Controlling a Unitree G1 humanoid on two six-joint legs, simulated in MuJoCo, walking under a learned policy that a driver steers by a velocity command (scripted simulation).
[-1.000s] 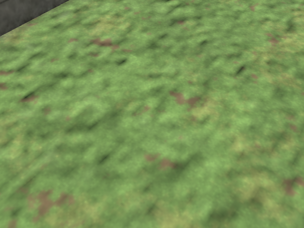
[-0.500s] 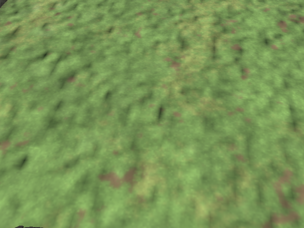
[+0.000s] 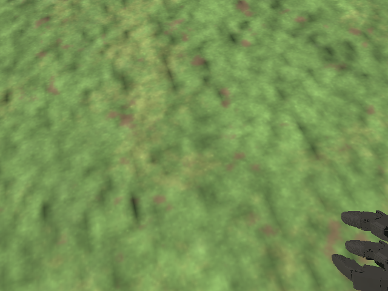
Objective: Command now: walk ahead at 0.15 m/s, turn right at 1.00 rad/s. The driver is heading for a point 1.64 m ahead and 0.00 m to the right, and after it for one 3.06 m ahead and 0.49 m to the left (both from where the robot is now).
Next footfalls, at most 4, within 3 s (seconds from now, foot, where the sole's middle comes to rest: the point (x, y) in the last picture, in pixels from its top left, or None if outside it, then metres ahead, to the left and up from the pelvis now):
0.12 left None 0.25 0.13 -0.77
0.46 right None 0.11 -0.08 -0.77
0.88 left None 0.14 0.19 -0.77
1.38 right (209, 242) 0.57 0.06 -0.77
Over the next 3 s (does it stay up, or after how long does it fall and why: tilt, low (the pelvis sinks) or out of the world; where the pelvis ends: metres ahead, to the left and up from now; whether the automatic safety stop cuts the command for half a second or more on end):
stays up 1.77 -0.01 -0.01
